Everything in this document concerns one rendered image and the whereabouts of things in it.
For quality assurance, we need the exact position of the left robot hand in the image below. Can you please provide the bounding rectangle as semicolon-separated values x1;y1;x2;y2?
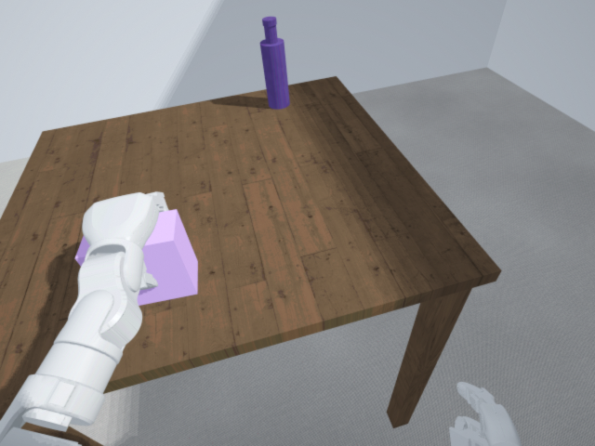
82;191;169;290

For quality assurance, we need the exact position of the robot left forearm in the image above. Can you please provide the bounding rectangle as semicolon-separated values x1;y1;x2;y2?
0;238;144;442

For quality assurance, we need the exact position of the sponge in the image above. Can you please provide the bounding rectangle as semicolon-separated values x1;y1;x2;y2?
75;209;198;306

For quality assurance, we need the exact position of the table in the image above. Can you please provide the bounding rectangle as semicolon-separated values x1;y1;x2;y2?
0;76;502;446

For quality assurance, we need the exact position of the left robot upper arm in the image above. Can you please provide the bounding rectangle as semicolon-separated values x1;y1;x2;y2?
0;427;82;446

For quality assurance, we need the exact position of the right robot hand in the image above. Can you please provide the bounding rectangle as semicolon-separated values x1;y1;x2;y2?
449;382;522;446

